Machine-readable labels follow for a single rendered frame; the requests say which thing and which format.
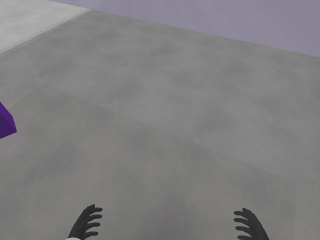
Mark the carton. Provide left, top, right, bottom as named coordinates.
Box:
left=0, top=102, right=17, bottom=139

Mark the left robot hand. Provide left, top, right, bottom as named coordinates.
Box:
left=68, top=204, right=103, bottom=240

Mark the right robot hand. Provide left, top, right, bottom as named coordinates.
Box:
left=233, top=208, right=269, bottom=240

